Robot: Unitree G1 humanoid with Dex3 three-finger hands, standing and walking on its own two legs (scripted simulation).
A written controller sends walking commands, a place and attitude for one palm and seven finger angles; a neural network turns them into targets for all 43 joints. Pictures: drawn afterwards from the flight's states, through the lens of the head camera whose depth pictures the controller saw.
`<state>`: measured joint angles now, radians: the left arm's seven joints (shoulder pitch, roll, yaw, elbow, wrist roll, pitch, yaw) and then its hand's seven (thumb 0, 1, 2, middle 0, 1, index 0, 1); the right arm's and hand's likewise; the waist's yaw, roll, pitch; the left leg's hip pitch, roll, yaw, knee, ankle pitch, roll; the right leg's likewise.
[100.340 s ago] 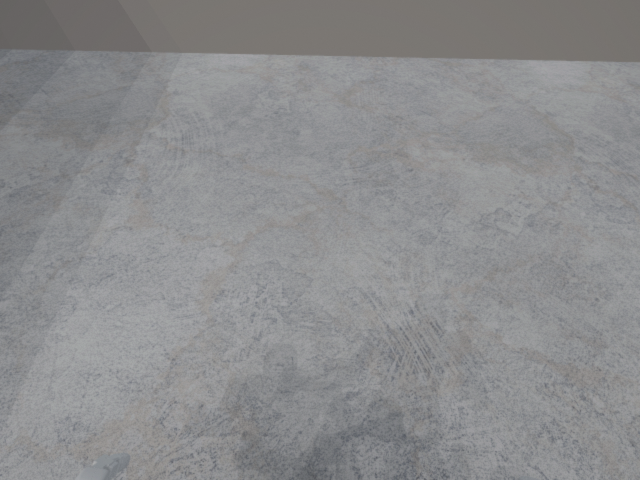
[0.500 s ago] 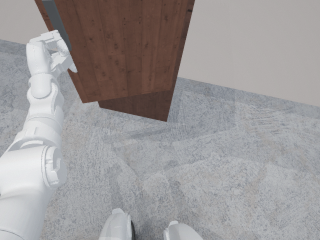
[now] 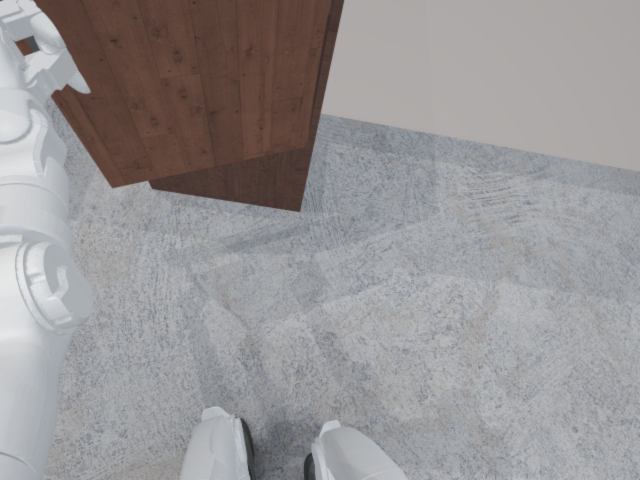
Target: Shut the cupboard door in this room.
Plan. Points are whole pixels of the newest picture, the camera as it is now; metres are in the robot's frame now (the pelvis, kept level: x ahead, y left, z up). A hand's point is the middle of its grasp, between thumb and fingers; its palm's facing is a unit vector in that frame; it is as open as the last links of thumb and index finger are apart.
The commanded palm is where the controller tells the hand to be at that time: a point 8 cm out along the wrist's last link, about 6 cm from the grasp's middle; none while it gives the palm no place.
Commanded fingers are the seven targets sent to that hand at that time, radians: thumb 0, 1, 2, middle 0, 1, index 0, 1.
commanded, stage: bring the fist close to the handle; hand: left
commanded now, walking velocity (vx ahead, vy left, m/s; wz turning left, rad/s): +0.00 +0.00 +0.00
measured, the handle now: out of the picture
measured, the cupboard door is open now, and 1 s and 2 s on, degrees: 26 23 23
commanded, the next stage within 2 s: push the door shut along its arc in 0.02 s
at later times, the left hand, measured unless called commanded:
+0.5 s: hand (73, 27) +0.61 +0.18 +0.11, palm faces +0.15 -0.99 -0.03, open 3.1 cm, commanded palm +0.60 +0.20 +0.10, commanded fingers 0.00 0.90 0.90 -1.30 -1.50 -1.30 -1.50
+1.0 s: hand (72, 60) +0.57 +0.18 +0.11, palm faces +0.23 -0.97 -0.01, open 3.1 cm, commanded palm +0.53 +0.21 +0.10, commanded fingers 0.00 0.90 0.90 -1.30 -1.50 -1.30 -1.50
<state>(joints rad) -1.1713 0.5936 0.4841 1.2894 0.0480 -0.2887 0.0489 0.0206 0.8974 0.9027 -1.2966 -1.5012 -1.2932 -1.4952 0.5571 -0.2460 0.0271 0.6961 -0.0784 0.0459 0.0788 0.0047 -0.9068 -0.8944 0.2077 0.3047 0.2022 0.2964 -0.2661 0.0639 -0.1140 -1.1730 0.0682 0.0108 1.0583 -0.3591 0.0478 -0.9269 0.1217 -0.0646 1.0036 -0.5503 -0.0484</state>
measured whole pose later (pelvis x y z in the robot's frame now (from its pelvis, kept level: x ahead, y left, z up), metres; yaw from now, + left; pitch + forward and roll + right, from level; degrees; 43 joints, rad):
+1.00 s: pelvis +0.00 +0.00 +0.00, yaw +1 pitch +25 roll -5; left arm -1.12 0.53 0.44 1.28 0.05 -0.29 0.06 0.02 0.90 0.90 -1.30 -1.50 -1.30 -1.50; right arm 0.51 -0.27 0.02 0.66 -0.08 0.03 0.10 0.00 -0.91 -0.89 0.21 0.30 0.20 0.30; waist -0.25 0.08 -0.14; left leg -1.12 0.06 0.00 1.05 -0.37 0.05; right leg -0.87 0.12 -0.07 0.99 -0.56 -0.05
